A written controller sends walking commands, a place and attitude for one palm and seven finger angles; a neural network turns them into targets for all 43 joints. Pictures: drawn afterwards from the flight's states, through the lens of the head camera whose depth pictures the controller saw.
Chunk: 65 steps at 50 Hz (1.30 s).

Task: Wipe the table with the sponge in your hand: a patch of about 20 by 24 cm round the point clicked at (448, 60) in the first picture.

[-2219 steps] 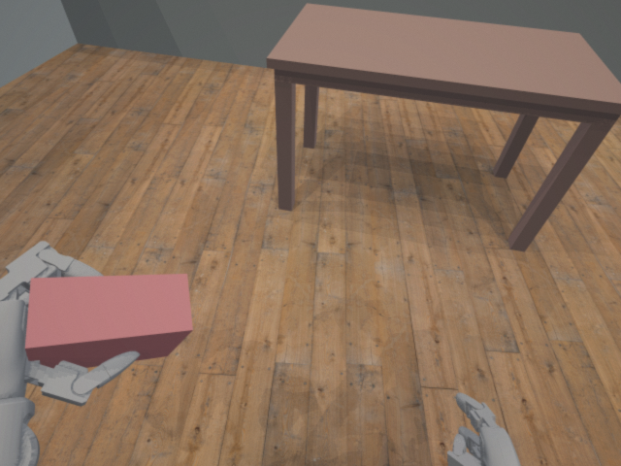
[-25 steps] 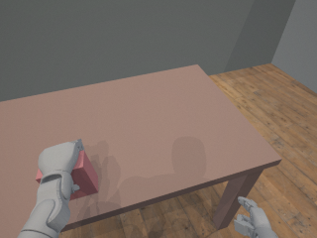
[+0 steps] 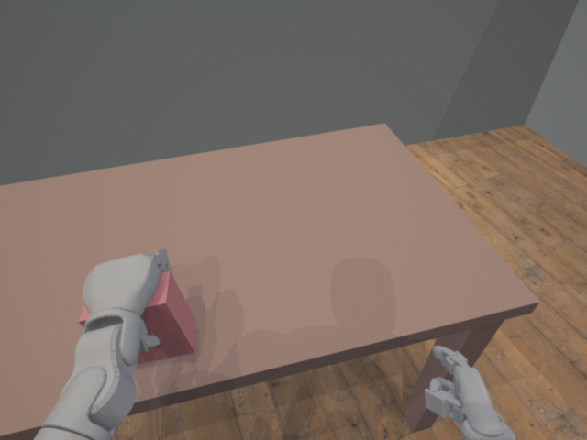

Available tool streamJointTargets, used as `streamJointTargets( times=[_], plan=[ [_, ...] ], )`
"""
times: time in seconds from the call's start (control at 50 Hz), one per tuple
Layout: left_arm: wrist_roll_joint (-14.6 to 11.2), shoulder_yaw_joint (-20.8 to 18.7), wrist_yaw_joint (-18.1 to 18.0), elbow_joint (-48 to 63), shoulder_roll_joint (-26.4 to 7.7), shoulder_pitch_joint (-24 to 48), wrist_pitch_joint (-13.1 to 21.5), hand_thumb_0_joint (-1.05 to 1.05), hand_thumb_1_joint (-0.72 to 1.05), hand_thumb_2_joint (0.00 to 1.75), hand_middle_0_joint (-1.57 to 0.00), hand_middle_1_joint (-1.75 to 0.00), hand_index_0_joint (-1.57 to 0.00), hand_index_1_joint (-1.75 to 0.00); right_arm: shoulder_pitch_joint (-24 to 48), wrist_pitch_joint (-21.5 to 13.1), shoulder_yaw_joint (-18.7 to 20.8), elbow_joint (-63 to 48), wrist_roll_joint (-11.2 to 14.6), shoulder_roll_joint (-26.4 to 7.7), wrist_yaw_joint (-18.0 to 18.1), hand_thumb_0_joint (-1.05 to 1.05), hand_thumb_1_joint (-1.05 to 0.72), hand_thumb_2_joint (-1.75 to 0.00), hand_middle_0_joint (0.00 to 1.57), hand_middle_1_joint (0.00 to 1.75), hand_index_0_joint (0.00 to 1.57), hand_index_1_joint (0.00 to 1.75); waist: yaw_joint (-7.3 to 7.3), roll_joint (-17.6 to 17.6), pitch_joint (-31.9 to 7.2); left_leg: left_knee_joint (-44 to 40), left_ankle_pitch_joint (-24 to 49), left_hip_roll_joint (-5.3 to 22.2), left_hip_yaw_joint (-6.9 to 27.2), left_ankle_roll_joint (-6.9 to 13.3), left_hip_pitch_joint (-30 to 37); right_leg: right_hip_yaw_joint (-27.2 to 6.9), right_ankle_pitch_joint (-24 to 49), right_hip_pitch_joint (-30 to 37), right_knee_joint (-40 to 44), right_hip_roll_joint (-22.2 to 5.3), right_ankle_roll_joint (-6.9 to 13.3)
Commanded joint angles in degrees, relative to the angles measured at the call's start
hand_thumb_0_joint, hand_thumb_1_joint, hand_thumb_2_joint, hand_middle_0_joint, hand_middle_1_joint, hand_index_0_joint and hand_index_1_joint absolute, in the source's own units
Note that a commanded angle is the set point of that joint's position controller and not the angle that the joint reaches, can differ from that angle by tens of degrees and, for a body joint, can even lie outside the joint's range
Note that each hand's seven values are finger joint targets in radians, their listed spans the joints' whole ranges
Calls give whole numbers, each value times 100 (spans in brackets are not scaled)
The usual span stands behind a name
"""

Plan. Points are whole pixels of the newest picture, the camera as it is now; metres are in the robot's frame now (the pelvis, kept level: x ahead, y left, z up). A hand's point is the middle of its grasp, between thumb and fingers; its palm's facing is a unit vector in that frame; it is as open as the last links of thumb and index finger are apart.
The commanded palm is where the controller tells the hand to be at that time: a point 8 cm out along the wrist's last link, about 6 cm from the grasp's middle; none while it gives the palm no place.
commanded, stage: lift the sponge slowly off the table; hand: left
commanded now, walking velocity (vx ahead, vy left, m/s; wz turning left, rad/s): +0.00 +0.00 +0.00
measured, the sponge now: (150, 329) +0.25 +0.27 +0.01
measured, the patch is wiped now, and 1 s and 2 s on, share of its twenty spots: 0.95 0.95 0.95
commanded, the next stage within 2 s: bring the sponge back beside the body in 1.32 s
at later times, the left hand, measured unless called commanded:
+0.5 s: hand (136, 292) +0.25 +0.26 +0.10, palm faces +0.07 -0.09 -0.99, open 10.0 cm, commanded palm +0.23 +0.25 +0.17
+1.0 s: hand (130, 265) +0.27 +0.26 +0.13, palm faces +0.09 -0.08 -0.99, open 10.0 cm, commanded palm +0.24 +0.26 +0.20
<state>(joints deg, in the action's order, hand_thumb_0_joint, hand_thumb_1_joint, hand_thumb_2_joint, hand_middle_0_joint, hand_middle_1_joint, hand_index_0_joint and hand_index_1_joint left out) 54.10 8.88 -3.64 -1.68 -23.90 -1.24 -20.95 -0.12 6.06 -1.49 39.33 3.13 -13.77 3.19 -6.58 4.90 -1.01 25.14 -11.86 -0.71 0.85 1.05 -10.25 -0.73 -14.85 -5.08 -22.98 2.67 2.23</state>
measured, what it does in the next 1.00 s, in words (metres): stands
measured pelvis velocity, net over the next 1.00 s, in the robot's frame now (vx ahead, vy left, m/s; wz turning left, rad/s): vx -0.01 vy -0.01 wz -0.01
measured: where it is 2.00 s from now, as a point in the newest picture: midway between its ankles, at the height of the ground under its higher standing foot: outside the picture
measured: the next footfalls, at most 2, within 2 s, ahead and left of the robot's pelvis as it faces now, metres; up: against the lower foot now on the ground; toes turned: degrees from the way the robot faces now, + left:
none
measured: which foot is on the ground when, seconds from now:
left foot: down 0.00-1.00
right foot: down 0.00-1.00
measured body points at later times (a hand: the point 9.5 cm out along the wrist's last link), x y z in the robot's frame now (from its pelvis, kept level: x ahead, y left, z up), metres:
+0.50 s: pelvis -0.01 -0.01 +0.00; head -0.04 -0.05 +0.45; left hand +0.24 +0.26 +0.15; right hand +0.24 -0.21 -0.07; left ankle +0.02 +0.11 -0.74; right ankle -0.02 -0.10 -0.74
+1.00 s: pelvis -0.01 -0.01 +0.00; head -0.03 -0.06 +0.45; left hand +0.26 +0.26 +0.19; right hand +0.24 -0.22 -0.08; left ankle +0.02 +0.11 -0.74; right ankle -0.02 -0.10 -0.74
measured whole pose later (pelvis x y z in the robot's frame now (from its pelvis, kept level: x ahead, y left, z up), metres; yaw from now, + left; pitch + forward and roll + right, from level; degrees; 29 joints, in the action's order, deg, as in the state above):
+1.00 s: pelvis -0.01 -0.01 +0.00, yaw +0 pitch -4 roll +0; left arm 51.5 5.9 4.0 4.3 -28.8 4.8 -26.0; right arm 0.3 6.3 -2.5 39.4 3.5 -16.2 2.6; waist -6.4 6.3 -0.5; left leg 22.7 -10.2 0.0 0.8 0.1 -8.2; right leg -1.0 -13.8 -3.9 -22.0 3.4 3.1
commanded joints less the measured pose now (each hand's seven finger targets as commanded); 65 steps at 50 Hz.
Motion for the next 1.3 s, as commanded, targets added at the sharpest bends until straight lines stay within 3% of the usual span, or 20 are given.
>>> streamJointTargets(
  times=[0.0,0.02,0.1,0.16,0.28,0.3,0.36,0.4,0.44,0.56,0.68,0.7,0.84,0.92,1.0,1.06,1.1,1.12,1.2,1.28],
  plan=[
    [166,-982,-243,1276,-1422,1883,-69,0,10,130,-120,-160,-120,-160,1304,-253,173,-958,-1,-727,11,0,-90,-90,20,30,20,30,50,66,-1131,-358,1063,-99,251,201,743,-449,1093,-102,445,39,298],
    [164,-697,-189,1260,-1122,2015,-107,0,10,130,-120,-160,-120,-160,1337,-259,142,-999,5,-677,24,0,-90,-90,20,30,20,30,55,31,-1156,-339,1077,-117,230,222,757,-314,1153,-78,441,19,277],
    [115,-782,-42,1374,-1219,1823,-158,0,10,130,-120,-160,-120,-160,1353,-246,148,-1012,9,-724,-27,0,-90,-90,20,30,20,30,51,-50,-1191,-397,1168,-94,279,207,782,-419,1227,-1,445,46,294],
    [96,-562,53,1451,-973,1668,-160,0,10,130,-120,-160,-120,-160,1368,-263,134,-1061,7,-703,-65,0,-90,-90,20,30,20,30,34,-104,-1140,-371,1268,-87,290,220,792,-291,1375,-8,434,27,280],
    [183,-721,50,1673,-1186,1856,-186,0,10,130,-120,-160,-120,-160,1439,-227,125,-1045,3,-699,-98,0,-90,-90,20,30,20,30,25,-176,-1015,-431,1201,-70,290,203,761,-402,1267,-29,483,18,281],
    [170,-936,17,1846,-1429,1936,-177,0,10,130,-120,-160,-120,-160,1459,-246,127,-1071,-9,-730,-92,0,-90,-90,20,30,20,30,-14,-112,-1045,-483,1112,-60,320,199,778,-494,1112,21,498,52,311],
    [125,-906,-13,1647,-1335,1862,-210,0,10,130,-120,-160,-120,-160,1473,-274,115,-1039,-3,-698,-75,0,-90,-90,20,30,20,30,-53,-162,-1011,-436,1172,-97,281,214,795,-436,1255,39,541,7,294],
    [116,-1160,-35,1798,-1693,2087,-219,0,10,130,-120,-160,-120,-160,1517,-260,123,-1007,-2,-732,-49,0,-90,-90,20,30,20,30,-34,-68,-1077,-483,1021,-103,291,200,798,-625,1027,77,576,25,304],
    [132,-787,9,1592,-1331,2309,-287,0,10,130,-120,-160,-120,-160,1546,-280,92,-981,37,-668,-32,0,-90,-90,20,30,20,30,51,-40,-930,-485,926,-103,250,195,776,-520,887,-80,622,0,284],
    [20,-665,310,1309,-1330,2492,-403,0,10,130,-120,-160,-120,-160,1580,-285,46,-978,55,-728,18,0,-90,-90,20,30,20,30,80,-162,-948,-478,783,-134,261,214,734,-493,789,-96,697,-55,248],
    [30,-867,468,1249,-1637,2780,-224,0,10,130,-120,-160,-120,-160,1486,-324,43,-970,38,-738,73,0,-90,-90,20,30,20,30,108,-288,-1054,-432,765,-133,241,229,733,-562,841,-67,679,-86,223],
    [38,-1181,447,1436,-1973,2753,-167,0,10,130,-120,-160,-120,-160,1493,-343,65,-988,26,-777,77,0,-90,-90,20,30,20,30,49,-106,-1218,-433,817,-136,263,228,799,-686,866,41,655,-59,268],
    [-62,-1310,388,1674,-1877,2267,-201,0,10,130,-120,-160,-120,-160,1482,-342,82,-1055,3,-728,-32,0,-90,-90,20,30,20,30,-45,-134,-1195,-315,1380,-140,241,203,721,-622,1803,216,425,-105,267],
    [-64,-1110,483,1733,-1725,2394,-506,0,10,130,-120,-160,-120,-160,1614,-286,66,-1153,31,-755,-57,0,-90,-90,20,30,20,30,-71,-99,-1095,-358,1244,-136,245,210,639,-560,1493,129,448,-118,275],
    [-101,-1180,612,1994,-1959,2556,-607,0,10,130,-120,-160,-120,-160,1672,-275,66,-1146,57,-797,-41,0,-90,-90,20,30,20,30,22,-192,-1242,-331,1291,-123,267,213,724,-690,1649,149,406,-117,245],
    [-112,-903,729,2154,-1684,2588,-559,0,10,130,-120,-160,-120,-160,1663,-310,34,-1195,47,-744,-35,0,-90,-90,20,30,20,30,6,-161,-1322,-300,1447,-125,276,243,828,-487,1812,152,384,-128,231],
    [-75,-1042,721,2596,-1875,2610,-478,0,10,130,-120,-160,-120,-160,1711,-339,47,-1243,40,-741,-39,0,-90,-90,20,30,20,30,-5,57,-1509,-305,1507,-108,305,227,934,-639,1854,240,322,-91,275],
    [-61,-1096,729,2475,-1857,2490,-489,0,10,130,-120,-160,-120,-160,1645,-350,43,-1250,15,-705,-37,0,-90,-90,20,30,20,30,-80,-111,-1544,-249,1598,-130,283,249,883,-522,1976,313,282,-112,275],
    [-13,-1430,645,2386,-2230,2579,-600,0,10,130,-120,-160,-120,-160,1711,-259,32,-1168,27,-751,-48,0,-90,-90,20,30,20,30,-69,-29,-1274,-374,1403,-86,328,180,761,-725,1667,156,357,-83,310],
    [-80,-1103,645,1965,-1854,2647,-766,0,10,130,-120,-160,-120,-160,1700,-202,8,-1140,72,-719,-55,0,-90,-90,20,30,20,30,-52,-114,-1117,-450,1207,-64,299,159,644,-572,1284,-2,418,-118,273]
  ],
)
